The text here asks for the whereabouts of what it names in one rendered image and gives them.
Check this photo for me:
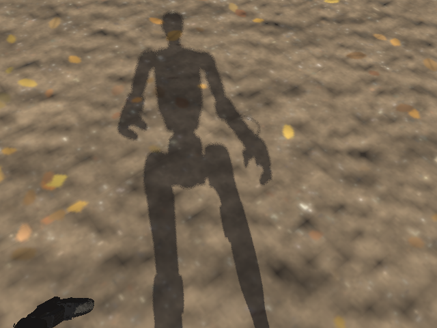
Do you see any robot left hand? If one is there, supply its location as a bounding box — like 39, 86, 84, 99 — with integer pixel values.
13, 297, 94, 328

